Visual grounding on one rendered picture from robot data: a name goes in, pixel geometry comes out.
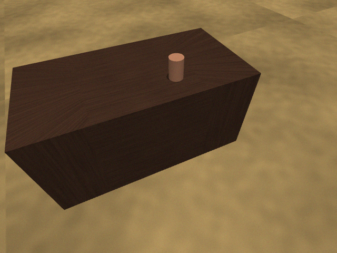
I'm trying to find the can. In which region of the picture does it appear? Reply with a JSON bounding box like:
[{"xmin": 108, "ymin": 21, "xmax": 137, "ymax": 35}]
[{"xmin": 168, "ymin": 53, "xmax": 184, "ymax": 82}]

